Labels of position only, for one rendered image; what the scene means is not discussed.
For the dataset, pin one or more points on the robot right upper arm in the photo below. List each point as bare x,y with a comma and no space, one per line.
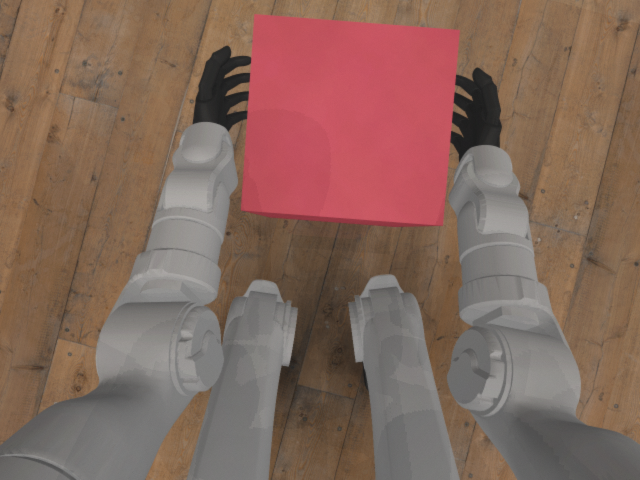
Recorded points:
523,388

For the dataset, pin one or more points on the right robot forearm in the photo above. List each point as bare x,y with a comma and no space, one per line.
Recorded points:
499,278

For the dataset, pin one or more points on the carton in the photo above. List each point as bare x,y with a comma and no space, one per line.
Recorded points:
349,122

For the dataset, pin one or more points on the left robot shin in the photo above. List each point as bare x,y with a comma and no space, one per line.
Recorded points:
238,304

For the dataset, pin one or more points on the robot right hand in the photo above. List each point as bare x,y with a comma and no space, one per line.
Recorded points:
484,126

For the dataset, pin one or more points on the left robot forearm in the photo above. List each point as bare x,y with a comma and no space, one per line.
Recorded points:
180,263

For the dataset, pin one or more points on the robot right foot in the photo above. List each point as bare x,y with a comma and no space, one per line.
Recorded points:
365,378

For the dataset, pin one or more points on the robot left upper arm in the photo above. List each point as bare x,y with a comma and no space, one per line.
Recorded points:
152,359

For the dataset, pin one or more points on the robot left hand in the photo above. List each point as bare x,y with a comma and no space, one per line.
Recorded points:
212,104

